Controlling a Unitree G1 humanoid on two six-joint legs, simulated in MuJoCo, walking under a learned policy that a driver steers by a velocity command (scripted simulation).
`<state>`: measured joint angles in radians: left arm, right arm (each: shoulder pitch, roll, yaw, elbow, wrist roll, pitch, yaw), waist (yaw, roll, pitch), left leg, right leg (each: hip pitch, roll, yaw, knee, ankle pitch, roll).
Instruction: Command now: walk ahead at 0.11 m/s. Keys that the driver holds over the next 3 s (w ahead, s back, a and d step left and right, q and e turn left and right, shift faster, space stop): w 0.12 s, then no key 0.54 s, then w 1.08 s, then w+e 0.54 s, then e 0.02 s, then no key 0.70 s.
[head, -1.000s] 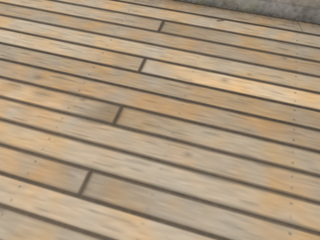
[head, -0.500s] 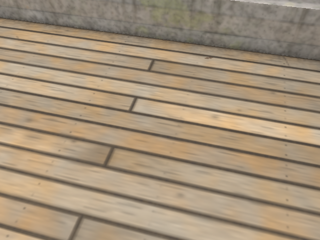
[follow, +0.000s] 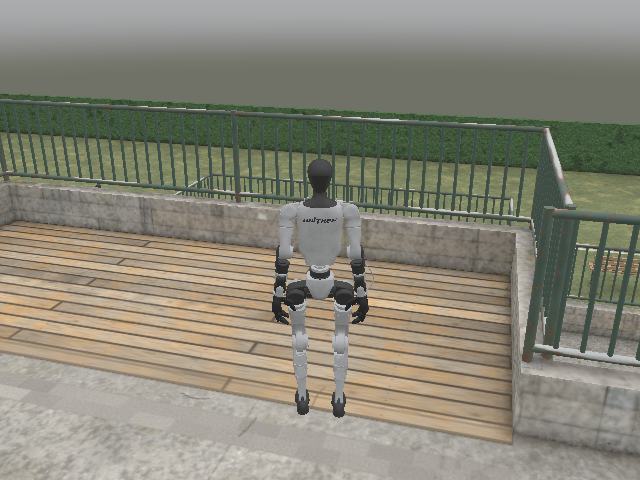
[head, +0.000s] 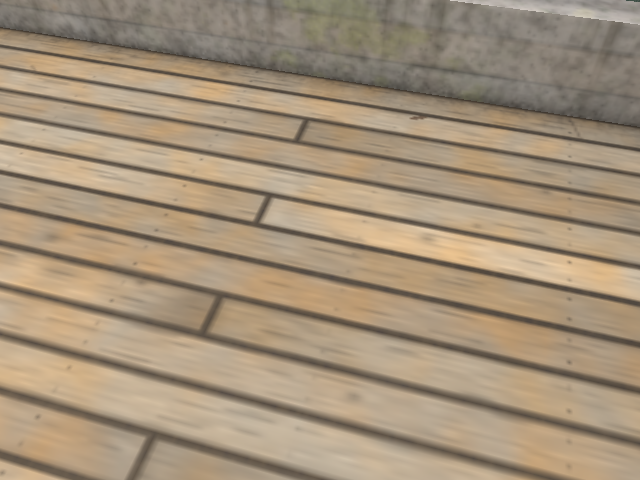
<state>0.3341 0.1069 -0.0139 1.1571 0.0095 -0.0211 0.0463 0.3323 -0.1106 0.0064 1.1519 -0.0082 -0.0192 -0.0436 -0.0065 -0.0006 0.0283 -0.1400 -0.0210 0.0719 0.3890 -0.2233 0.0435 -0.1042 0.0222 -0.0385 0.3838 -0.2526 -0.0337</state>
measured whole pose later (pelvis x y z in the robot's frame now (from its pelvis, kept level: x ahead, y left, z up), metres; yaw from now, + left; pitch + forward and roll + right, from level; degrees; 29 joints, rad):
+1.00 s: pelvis +0.18 -0.02 -0.02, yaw +0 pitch -1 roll +0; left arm 0.20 0.17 0.05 0.99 0.01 -0.06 -0.03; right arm 0.55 -0.19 -0.04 1.17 -0.02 -0.06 -0.02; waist -0.04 0.05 0.05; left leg 0.09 0.01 0.07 0.37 -0.43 0.01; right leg -0.40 -0.03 -0.09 0.66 -0.30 -0.09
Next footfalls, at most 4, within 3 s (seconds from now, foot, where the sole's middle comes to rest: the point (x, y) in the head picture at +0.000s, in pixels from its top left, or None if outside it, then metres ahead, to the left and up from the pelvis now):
0.52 right None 0.13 -0.09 -0.78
1.02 right None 0.31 -0.13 -0.78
1.58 left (317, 424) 0.65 0.03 -0.78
2.14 right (385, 316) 0.94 -0.14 -0.78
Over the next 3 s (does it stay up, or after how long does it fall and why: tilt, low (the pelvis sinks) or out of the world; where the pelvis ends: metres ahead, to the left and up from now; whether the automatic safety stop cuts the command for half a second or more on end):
stays up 1.07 -0.12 -0.01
